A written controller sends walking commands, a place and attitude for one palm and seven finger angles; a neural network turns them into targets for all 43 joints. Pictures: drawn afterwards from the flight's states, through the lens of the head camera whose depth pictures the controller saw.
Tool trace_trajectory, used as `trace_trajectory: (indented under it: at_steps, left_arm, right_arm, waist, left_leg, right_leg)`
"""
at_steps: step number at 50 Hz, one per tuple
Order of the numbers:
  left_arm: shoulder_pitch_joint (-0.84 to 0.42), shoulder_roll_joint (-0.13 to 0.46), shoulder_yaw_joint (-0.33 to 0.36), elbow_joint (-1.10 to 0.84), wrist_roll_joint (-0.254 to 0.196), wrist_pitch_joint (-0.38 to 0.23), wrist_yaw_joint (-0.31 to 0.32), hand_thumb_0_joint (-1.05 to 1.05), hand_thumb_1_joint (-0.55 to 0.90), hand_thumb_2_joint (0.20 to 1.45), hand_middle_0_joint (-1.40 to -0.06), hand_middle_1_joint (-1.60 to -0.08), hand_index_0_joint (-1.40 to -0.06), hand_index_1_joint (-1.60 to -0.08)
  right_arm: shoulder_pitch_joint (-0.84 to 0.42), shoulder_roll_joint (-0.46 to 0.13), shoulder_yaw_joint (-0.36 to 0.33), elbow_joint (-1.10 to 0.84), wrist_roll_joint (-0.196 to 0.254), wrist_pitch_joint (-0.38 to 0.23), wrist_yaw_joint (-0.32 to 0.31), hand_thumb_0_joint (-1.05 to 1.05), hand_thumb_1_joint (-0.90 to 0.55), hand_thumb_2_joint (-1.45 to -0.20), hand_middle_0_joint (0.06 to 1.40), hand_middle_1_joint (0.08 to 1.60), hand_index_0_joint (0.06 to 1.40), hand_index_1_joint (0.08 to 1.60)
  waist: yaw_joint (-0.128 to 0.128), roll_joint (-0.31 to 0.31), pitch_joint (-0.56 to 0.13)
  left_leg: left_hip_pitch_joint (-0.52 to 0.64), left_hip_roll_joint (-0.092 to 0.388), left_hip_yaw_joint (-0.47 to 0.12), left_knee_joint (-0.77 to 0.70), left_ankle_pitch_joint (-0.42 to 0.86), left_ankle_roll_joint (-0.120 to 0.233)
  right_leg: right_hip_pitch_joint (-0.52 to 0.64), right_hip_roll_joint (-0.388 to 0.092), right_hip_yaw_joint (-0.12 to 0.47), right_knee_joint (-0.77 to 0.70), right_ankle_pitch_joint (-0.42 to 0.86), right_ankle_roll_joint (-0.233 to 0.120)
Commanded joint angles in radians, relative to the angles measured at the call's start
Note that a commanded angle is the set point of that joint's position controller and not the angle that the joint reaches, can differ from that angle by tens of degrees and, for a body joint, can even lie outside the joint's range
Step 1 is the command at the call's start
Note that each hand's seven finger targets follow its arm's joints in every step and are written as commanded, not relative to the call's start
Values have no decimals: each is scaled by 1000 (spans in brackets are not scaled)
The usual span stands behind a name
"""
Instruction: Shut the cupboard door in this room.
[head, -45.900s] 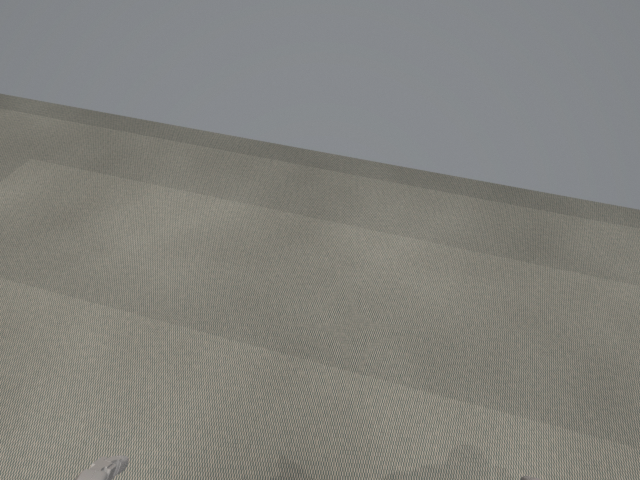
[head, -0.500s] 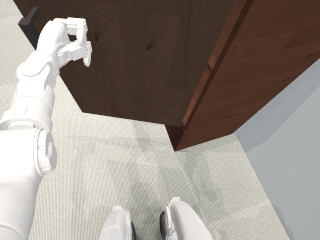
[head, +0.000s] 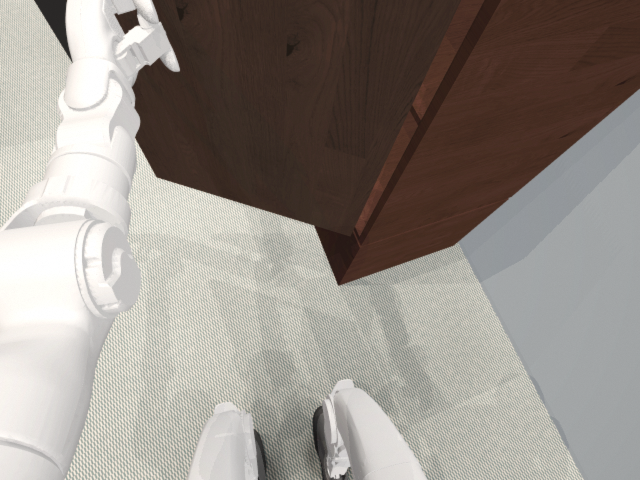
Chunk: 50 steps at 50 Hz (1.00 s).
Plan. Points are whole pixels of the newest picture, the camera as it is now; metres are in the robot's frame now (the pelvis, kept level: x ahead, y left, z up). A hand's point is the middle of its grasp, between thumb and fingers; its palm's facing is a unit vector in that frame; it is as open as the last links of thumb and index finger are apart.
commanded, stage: pull the fist back off the door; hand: left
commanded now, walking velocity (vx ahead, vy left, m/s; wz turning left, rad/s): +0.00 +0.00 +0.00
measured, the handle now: (68, 3) +0.65 +0.19 +0.11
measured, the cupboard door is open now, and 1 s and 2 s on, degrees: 53 53 53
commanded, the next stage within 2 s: draw the hand back to the body in 0.72 s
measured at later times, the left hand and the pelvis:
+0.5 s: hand (160, 99) +0.51 +0.10 +0.11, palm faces +0.07 -1.00 -0.05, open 3.1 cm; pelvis +0.02 -0.01 +0.04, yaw +1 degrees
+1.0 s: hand (142, 110) +0.48 +0.11 +0.13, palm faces +0.09 -1.00 -0.03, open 3.1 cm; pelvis +0.01 -0.01 +0.04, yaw +0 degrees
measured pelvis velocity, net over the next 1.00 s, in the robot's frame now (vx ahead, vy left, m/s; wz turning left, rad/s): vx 0.01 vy -0.01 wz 0.00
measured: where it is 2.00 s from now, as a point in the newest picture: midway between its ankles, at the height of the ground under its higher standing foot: (294, 479)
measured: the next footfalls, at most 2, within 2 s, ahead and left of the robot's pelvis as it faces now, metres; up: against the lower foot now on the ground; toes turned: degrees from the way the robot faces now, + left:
none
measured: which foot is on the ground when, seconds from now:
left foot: down 0.00-1.00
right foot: down 0.00-1.00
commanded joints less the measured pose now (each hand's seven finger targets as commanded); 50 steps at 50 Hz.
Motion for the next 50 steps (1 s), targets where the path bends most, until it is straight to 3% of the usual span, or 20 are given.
trace_trajectory:
  at_steps: [1, 4, 7, 9, 10, 14, 18, 21, 23, 27, 30, 32, 35, 38, 40, 42, 43, 46, 47, 50]
  left_arm:
    - [-431, 93, -16, -362, 139, -193, 241, 0, 900, 900, -1300, -1500, -1300, -1500]
    - [-396, 72, -63, -410, 179, -239, 227, 0, 900, 900, -1300, -1500, -1300, -1500]
    - [-350, 72, -46, -359, 128, -206, 174, 0, 900, 900, -1300, -1500, -1300, -1500]
    - [-281, 100, 5, -333, 89, -187, 162, 0, 900, 900, -1300, -1500, -1300, -1500]
    - [-264, 113, 23, -327, 77, -189, 163, 0, 900, 900, -1300, -1500, -1300, -1500]
    - [-129, 71, 23, -301, 71, -254, 180, 0, 900, 900, -1300, -1500, -1300, -1500]
    - [29, -45, -71, -293, 97, -309, 158, 0, 900, 900, -1300, -1500, -1300, -1500]
    - [121, -85, -99, -279, 71, -289, 120, 0, 900, 900, -1300, -1500, -1300, -1500]
    - [55, -135, -148, -329, 44, -279, 101, 0, 900, 900, -1300, -1500, -1300, -1500]
    - [-73, -150, -171, -571, -8, -348, 112, 0, 900, 900, -1300, -1500, -1300, -1500]
    - [-78, -163, -208, -693, 2, -407, 135, 0, 900, 900, -1300, -1500, -1300, -1500]
    - [-30, -196, -240, -600, 29, -398, 148, 0, 900, 900, -1300, -1500, -1300, -1500]
    - [8, -105, -173, -402, 67, -332, 171, 0, 900, 900, -1300, -1500, -1300, -1500]
    - [16, -104, -156, -295, 56, -262, 178, 0, 900, 900, -1300, -1500, -1300, -1500]
    - [16, -47, -84, -278, 26, -248, 174, 0, 900, 900, -1300, -1500, -1300, -1500]
    - [-43, -90, -113, -335, 7, -274, 161, 0, 900, 900, -1300, -1500, -1300, -1500]
    - [6, -44, -61, -379, 4, -299, 155, 0, 900, 900, -1300, -1500, -1300, -1500]
    - [146, 10, -42, -540, 12, -360, 118, 0, 900, 900, -1300, -1500, -1300, -1500]
    - [191, -26, -85, -585, 16, -358, 105, 0, 900, 900, -1300, -1500, -1300, -1500]
    - [362, -63, -121, -672, -5, -291, 65, 0, 900, 900, -1300, -1500, -1300, -1500]
  right_arm:
    - [249, -163, -86, -38, -43, 10, 53, 0, -900, -900, 200, 300, 200, 300]
    - [262, -167, -107, -31, -36, 40, 70, 0, -900, -900, 200, 300, 200, 300]
    - [260, -171, -112, -34, -14, 68, 55, 0, -900, -900, 200, 300, 200, 300]
    - [247, -167, -107, -47, -3, 78, 42, 0, -900, -900, 200, 300, 200, 300]
    - [241, -165, -100, -50, -2, 79, 35, 0, -900, -900, 200, 300, 200, 300]
    - [210, -144, -95, -57, -6, 73, 36, 0, -900, -900, 200, 300, 200, 300]
    - [182, -138, -107, -62, -6, 75, 50, 0, -900, -900, 200, 300, 200, 300]
    - [160, -143, -115, -74, 10, 90, 48, 0, -900, -900, 200, 300, 200, 300]
    - [138, -142, -118, -80, 20, 98, 39, 0, -900, -900, 200, 300, 200, 300]
    - [88, -135, -125, -76, 26, 81, 18, 0, -900, -900, 200, 300, 200, 300]
    - [62, -129, -125, -63, 25, 62, 8, 0, -900, -900, 200, 300, 200, 300]
    - [49, -124, -124, -38, 26, 59, 8, 0, -900, -900, 200, 300, 200, 300]
    - [49, -141, -114, -24, 28, 76, -2, 0, -900, -900, 200, 300, 200, 300]
    - [27, -139, -100, -48, 34, 84, -7, 0, -900, -900, 200, 300, 200, 300]
    - [23, -145, -91, -65, 33, 83, -13, 0, -900, -900, 200, 300, 200, 300]
    - [15, -134, -88, -74, 28, 73, -11, 0, -900, -900, 200, 300, 200, 300]
    - [15, -135, -92, -87, 26, 67, -9, 0, -900, -900, 200, 300, 200, 300]
    - [8, -130, -96, -125, 28, 65, -5, 0, -900, -900, 200, 300, 200, 300]
    - [3, -126, -97, -132, 35, 67, -2, 0, -900, -900, 200, 300, 200, 300]
    - [8, -129, -105, -156, 56, 76, -3, 0, -900, -900, 200, 300, 200, 300]
  waist:
    - [-4, 174, -695]
    - [-7, 119, -719]
    - [-9, 34, -661]
    - [16, -14, -609]
    - [30, 6, -577]
    - [51, -55, -436]
    - [71, -47, -408]
    - [82, -64, -386]
    - [63, -80, -371]
    - [70, 0, -494]
    - [78, 51, -569]
    - [66, 20, -491]
    - [53, -81, -338]
    - [53, -128, -293]
    - [75, -130, -329]
    - [69, -85, -397]
    - [111, -80, -459]
    - [173, -25, -606]
    - [170, -7, -605]
    - [178, -78, -530]
  left_leg:
    - [584, 7, -109, -111, 531, -29]
    - [624, 0, -93, -141, 551, -27]
    - [578, -14, -74, -194, 479, -17]
    - [518, -23, -53, -229, 414, -11]
    - [515, -26, -46, -244, 402, -12]
    - [435, -34, -18, -263, 351, -4]
    - [468, -37, -5, -267, 376, -8]
    - [476, -42, 6, -280, 373, -9]
    - [486, -44, 7, -283, 327, -6]
    - [617, -39, -8, -277, 356, -8]
    - [709, -31, -25, -263, 430, -15]
    - [684, -27, -31, -268, 399, -17]
    - [533, -37, -23, -291, 250, -8]
    - [439, -50, -14, -310, 171, -2]
    - [428, -53, -14, -311, 176, -3]
    - [459, -54, -14, -294, 226, -5]
    - [484, -52, -12, -289, 262, -8]
    - [575, -48, 0, -302, 390, -14]
    - [609, -43, 5, -311, 413, -15]
    - [633, -38, 15, -361, 417, -8]
  right_leg:
    - [239, 6, 55, -103, 339, 19]
    - [348, 12, 60, -136, 405, 19]
    - [459, 15, 70, -189, 424, 25]
    - [532, 14, 78, -218, 413, 26]
    - [539, 13, 83, -228, 407, 25]
    - [565, 7, 97, -251, 400, 27]
    - [552, 1, 95, -245, 430, 22]
    - [573, -2, 96, -258, 443, 20]
    - [560, -5, 102, -279, 398, 24]
    - [561, -9, 101, -268, 403, 23]
    - [538, -9, 88, -231, 438, 20]
    - [492, -11, 80, -236, 399, 25]
    - [490, -14, 91, -268, 299, 32]
    - [525, -21, 106, -297, 235, 34]
    - [564, -21, 111, -293, 235, 30]
    - [568, -22, 109, -268, 292, 28]
    - [600, -21, 111, -256, 323, 24]
    - [708, -18, 114, -230, 462, 19]
    - [708, -15, 110, -239, 480, 19]
    - [772, -6, 101, -297, 489, 23]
